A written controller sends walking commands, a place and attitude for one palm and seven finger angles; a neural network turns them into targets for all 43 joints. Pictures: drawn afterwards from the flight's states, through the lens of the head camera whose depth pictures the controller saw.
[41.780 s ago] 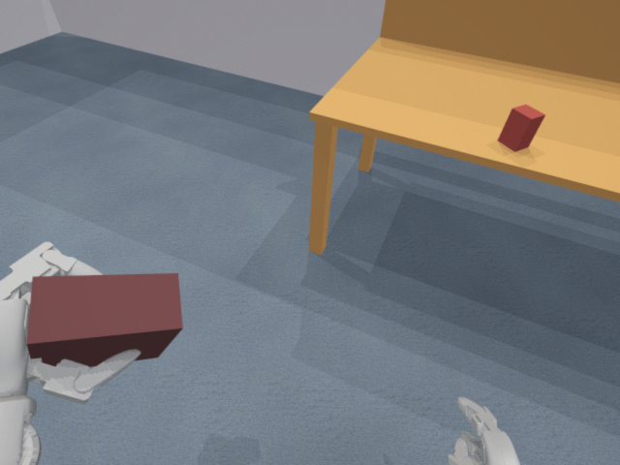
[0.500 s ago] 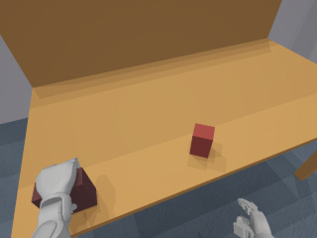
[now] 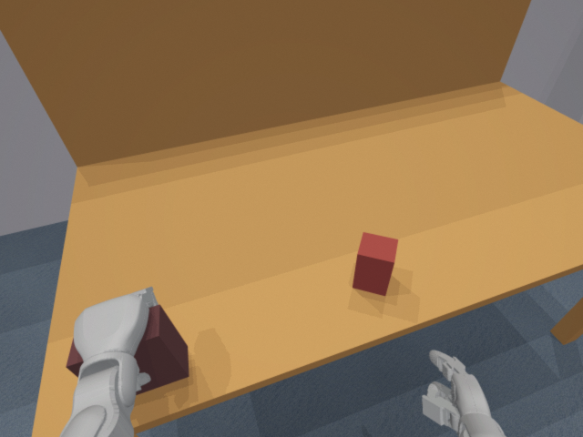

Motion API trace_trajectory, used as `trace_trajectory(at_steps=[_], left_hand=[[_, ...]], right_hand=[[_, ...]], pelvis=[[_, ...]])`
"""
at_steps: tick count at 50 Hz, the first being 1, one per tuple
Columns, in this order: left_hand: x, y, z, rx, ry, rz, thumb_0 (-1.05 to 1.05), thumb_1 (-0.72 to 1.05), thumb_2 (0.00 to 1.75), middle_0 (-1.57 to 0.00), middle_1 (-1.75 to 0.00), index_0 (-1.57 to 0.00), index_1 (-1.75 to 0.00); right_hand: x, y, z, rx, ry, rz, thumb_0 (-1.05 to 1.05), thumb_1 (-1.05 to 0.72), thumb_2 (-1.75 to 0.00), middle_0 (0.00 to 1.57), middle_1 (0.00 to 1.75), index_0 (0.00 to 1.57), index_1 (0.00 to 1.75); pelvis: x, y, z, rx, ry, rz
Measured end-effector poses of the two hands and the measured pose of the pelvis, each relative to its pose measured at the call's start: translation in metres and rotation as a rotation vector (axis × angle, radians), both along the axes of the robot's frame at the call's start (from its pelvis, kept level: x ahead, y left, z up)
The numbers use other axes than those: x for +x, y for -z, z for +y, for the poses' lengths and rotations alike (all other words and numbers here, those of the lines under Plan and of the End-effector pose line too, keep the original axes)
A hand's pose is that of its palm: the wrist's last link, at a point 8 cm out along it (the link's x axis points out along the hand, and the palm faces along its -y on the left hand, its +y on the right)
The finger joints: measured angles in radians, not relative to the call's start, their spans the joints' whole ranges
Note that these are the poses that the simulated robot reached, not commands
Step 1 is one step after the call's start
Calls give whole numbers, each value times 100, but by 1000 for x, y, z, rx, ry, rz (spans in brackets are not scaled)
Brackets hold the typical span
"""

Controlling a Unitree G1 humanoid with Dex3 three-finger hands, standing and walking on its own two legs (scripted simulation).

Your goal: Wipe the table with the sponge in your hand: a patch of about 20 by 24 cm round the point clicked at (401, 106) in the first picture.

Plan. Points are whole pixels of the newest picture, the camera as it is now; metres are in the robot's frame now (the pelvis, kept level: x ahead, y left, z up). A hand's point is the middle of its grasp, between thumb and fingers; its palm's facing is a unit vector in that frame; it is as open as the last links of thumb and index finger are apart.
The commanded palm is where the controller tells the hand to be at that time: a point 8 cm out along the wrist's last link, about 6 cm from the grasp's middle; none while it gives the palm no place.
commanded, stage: lift the sponge slowly off the table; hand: left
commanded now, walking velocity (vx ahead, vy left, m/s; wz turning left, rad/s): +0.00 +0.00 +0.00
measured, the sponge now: (139, 361) +0.21 +0.28 -0.03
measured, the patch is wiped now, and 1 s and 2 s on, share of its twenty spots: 1.00 1.00 1.00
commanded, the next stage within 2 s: bring the sponge back beside the body in 1.16 s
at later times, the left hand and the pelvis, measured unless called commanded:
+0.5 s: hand (121, 334) +0.21 +0.28 +0.04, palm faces +0.00 -0.12 -0.99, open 9.9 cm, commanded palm +0.19 +0.27 +0.11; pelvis +0.00 -0.01 +0.01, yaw +0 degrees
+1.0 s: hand (120, 317) +0.22 +0.27 +0.08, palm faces +0.06 -0.12 -0.99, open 9.9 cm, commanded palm +0.19 +0.26 +0.15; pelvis -0.01 +0.00 +0.01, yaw +0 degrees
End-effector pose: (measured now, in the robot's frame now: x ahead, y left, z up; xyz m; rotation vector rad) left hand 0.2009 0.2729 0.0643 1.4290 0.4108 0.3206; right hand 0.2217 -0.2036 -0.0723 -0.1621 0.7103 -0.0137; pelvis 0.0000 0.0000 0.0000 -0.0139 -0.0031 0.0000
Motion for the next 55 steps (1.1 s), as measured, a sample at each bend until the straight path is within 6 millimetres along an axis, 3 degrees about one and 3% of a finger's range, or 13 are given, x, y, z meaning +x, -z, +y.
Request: trace_trajectory(at_steps=[25, 38, 48, 55], left_hand=[[-5, -33, 1, -4, 7, -27, 0, -50, 106, -75, -134, -76, -137], [-14, -50, 1, -10, 14, -55, -1, -50, 106, -75, -134, -76, -137], [-5, -66, -9, -2, 27, -92, -1, -50, 106, -75, -134, -76, -137], [-1, -74, -7, 3, 1, -87, -1, -50, 106, -75, -134, -76, -137]], right_hand=[[-1, -8, -11, -13, -2, -18, 2, -90, -90, 20, 30, 20, 30], [9, -17, 1, -5, -40, -57, 2, -90, -90, 20, 30, 20, 30], [16, -23, 14, 20, -77, -77, 2, -90, -90, 20, 30, 20, 30], [18, -26, 12, 18, -83, -78, 2, -90, -90, 20, 30, 20, 30]], pelvis=[[-3, -7, -6, 3, 4, -45], [-5, -8, -3, 3, 0, -70], [-8, -10, -4, 7, 1, -78], [-8, -10, -6, 8, 2, -79]])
